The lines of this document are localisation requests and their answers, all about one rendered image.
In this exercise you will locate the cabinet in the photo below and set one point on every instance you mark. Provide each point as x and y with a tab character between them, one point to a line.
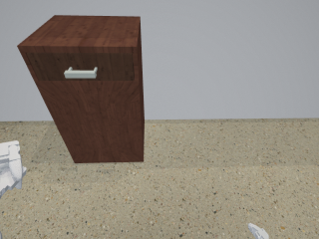
99	121

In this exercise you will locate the robot left hand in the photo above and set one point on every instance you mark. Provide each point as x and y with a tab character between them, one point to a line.
11	168

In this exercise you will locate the drawer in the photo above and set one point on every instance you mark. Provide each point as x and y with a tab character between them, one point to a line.
50	67

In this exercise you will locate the handle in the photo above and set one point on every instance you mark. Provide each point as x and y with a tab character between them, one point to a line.
80	74

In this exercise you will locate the robot right hand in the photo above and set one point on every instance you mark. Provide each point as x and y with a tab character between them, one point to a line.
258	233

